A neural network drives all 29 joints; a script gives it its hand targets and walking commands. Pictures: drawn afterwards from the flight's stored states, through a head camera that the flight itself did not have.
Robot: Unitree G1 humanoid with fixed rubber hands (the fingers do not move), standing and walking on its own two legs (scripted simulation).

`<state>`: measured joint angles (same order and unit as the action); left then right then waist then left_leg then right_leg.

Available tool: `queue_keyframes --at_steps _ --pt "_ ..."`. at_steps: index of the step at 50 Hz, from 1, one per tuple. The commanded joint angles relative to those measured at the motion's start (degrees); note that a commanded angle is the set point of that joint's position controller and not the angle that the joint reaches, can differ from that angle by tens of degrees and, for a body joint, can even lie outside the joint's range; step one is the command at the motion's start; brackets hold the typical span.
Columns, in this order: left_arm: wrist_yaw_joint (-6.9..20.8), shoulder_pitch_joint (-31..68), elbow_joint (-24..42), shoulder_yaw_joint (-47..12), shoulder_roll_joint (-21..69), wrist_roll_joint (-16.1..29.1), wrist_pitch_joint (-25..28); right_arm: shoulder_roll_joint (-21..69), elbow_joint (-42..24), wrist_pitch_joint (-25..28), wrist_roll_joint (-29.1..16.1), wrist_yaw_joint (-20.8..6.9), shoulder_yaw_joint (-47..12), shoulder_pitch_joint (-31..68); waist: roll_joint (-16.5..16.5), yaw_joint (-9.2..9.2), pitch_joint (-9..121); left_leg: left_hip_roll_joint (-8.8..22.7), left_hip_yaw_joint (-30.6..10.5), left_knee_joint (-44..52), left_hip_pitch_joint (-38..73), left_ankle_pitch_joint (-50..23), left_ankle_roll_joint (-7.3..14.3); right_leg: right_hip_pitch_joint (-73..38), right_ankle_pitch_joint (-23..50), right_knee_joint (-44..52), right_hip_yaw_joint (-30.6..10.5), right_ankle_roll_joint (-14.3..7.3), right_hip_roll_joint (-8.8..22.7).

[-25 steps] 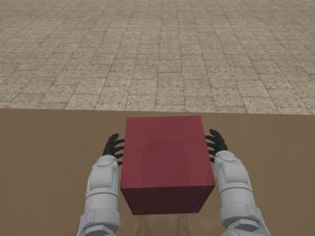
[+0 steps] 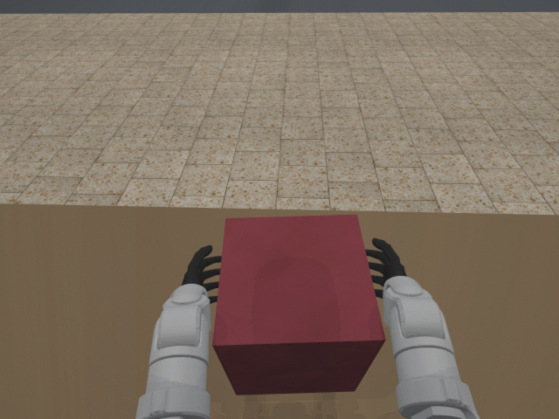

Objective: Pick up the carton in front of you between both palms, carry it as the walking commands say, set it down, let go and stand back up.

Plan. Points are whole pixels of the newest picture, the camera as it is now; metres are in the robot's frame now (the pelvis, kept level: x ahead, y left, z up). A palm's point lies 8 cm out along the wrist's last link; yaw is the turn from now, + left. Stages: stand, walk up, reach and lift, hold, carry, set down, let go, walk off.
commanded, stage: reach and lift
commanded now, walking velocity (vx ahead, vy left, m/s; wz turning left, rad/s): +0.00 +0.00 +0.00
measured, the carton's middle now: (293, 309) +0.30 +0.00 -0.04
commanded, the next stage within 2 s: hold in 0.10 s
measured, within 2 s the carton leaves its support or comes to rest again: neither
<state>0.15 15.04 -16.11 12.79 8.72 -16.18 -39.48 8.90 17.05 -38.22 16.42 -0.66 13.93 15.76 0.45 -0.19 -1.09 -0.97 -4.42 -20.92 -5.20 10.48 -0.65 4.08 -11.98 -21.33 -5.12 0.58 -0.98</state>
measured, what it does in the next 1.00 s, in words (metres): stands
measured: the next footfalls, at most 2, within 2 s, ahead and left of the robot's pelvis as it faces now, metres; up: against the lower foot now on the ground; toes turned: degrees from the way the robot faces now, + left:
left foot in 1.62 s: +0.22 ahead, +0.08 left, +0.00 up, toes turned +9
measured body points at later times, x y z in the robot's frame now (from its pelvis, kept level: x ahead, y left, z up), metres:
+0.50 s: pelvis -0.01 +0.00 +0.00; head -0.06 +0.00 +0.45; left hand +0.29 +0.15 +0.04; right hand +0.29 -0.15 +0.04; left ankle +0.02 +0.13 -0.75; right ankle +0.00 -0.13 -0.75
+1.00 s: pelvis -0.01 +0.00 +0.00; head -0.05 +0.00 +0.45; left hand +0.29 +0.15 +0.04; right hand +0.29 -0.15 +0.04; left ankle +0.02 +0.13 -0.75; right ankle +0.00 -0.13 -0.75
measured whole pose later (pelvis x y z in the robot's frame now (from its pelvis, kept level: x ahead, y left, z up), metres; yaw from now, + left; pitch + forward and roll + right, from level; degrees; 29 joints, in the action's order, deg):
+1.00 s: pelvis -0.01 +0.00 +0.00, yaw +0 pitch -8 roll +0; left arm 0.3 15.1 -12.3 11.8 8.7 -16.1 -44.4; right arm 8.9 13.1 -43.2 16.5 -1.1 13.0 15.6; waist 0.5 0.0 -1.8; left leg -1.1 -4.3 -19.8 -2.3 9.8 -0.6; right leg 1.3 -11.4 -20.5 -5.3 0.7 -0.9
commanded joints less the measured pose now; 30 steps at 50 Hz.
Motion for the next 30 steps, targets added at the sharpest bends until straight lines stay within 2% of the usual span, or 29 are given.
queue_keyframes --at_steps 1,5,10,13,17,22,30 --pt "13.37 26.59 3.37 -29.89 53.25 13.89 2.08 53.67 -1.63 1.01 -13.52 -13.30 -29.80 24.76 -0.21 -0.04 14.75 -4.82 0.63 1.56 6.61 -12.73 0.00 -1.19 13.36 2.72 0.85 -0.03 -4.74" --pt "13.50 26.99 4.14 -30.28 52.88 14.18 1.59 53.90 -2.33 0.43 -13.80 -13.14 -30.27 24.98 -0.04 -0.01 14.52 -4.88 0.77 1.73 6.58 -11.87 0.10 -1.50 12.96 2.98 0.83 0.07 -4.62" --pt "13.14 25.35 9.85 -34.37 52.61 16.80 -0.43 53.87 -7.84 -1.77 -15.90 -12.47 -33.90 22.88 -0.10 0.38 16.77 -4.91 0.44 2.49 8.91 -15.97 -0.16 -4.32 17.61 3.65 0.59 0.41 -4.50" --pt "12.71 23.83 9.07 -32.29 50.48 15.59 -2.19 51.65 -7.09 -3.63 -14.89 -12.19 -31.87 21.14 -0.04 0.32 12.12 -4.84 0.71 3.54 7.42 -11.47 -0.05 -3.11 12.92 4.73 0.64 0.27 -4.39" --pt "13.06 25.84 7.07 -30.40 50.11 14.40 -2.70 51.04 -5.35 -4.04 -14.30 -12.78 -30.40 23.76 -0.04 0.16 8.52 -4.56 1.04 3.94 5.70 -4.43 0.40 -0.57 5.78 5.14 1.03 -0.26 -4.09" --pt "13.55 30.04 6.75 -31.02 52.23 15.00 -2.15 52.53 -5.12 -3.30 -14.92 -13.48 -31.21 28.31 -0.13 0.16 10.84 -4.38 1.08 3.12 6.03 -3.13 0.44 -0.23 4.39 4.31 1.20 -0.51 -4.00" --pt "13.59 31.87 4.21 -30.30 52.95 14.42 -2.10 52.29 -2.64 -3.03 -14.06 -13.77 -30.02 30.16 -0.42 0.37 10.79 -4.19 1.14 3.03 5.93 -1.11 0.21 0.70 2.02 4.08 1.53 -0.72 -4.05"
